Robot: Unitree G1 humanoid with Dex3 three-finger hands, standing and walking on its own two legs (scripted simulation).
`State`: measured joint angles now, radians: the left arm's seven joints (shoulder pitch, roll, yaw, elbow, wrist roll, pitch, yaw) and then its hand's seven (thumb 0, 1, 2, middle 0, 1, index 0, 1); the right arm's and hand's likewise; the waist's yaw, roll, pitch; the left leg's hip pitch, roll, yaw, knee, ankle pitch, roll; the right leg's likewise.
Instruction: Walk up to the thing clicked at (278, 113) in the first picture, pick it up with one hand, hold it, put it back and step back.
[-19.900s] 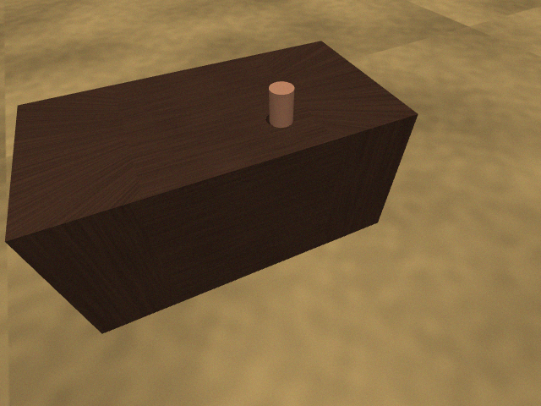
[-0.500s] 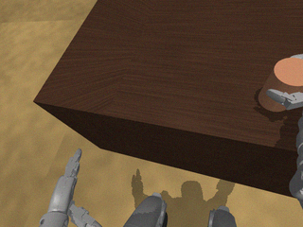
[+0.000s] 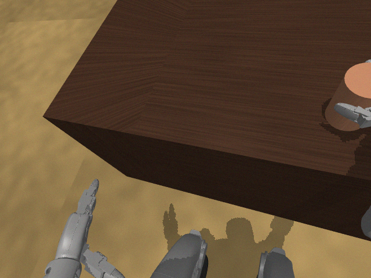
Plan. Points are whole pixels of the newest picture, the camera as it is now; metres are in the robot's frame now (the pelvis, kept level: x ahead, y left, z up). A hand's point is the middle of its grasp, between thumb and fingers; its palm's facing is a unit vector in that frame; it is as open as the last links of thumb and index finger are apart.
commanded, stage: open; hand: right
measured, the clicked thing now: (356, 99) +0.53 -0.21 +0.01
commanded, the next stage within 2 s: withdraw in 0.38 s
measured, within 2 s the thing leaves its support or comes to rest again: neither
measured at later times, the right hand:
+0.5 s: hand out of the picture +0.53 -0.23 +0.03, palm faces +0.21 +0.98 +0.01, open 13.9 cm
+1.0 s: hand out of the picture +0.55 -0.29 +0.15, palm faces +0.25 +0.97 -0.01, open 17.0 cm
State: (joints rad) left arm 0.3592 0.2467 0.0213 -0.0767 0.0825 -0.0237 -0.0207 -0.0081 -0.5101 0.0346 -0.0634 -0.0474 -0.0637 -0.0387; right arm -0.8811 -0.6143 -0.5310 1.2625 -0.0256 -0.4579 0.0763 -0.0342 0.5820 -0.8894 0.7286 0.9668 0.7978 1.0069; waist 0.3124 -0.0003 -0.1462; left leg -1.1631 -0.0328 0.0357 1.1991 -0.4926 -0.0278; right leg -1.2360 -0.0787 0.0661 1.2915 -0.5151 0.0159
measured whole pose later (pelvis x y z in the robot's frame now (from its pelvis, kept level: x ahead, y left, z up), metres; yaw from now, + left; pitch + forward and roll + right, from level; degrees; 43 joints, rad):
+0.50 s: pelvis +0.00 +0.00 +0.00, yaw +0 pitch +26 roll +5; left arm 0.37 0.25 0.03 -0.09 0.08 -0.01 -0.02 -0.01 -0.54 0.06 -0.06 -0.05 -0.06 -0.05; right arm -0.89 -0.61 -0.53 1.24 -0.02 -0.45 0.09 -0.01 0.48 -0.30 0.58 0.45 0.59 0.45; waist 0.30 0.00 -0.15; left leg -1.17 -0.03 0.04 1.20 -0.50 -0.03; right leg -1.24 -0.08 0.07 1.30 -0.52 0.02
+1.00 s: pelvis +0.02 -0.01 +0.04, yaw -1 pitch +23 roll +5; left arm 0.31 0.25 -0.02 0.08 0.03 0.01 0.01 -0.01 -0.54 0.05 -0.06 -0.04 -0.05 -0.05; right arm -1.03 -0.78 -0.51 1.33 0.00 -0.30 0.18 -0.01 0.46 -0.05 0.10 0.06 0.09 0.06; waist 0.26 -0.02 -0.15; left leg -0.97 -0.03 0.03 1.02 -0.45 -0.03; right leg -1.05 -0.07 0.06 1.13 -0.48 0.01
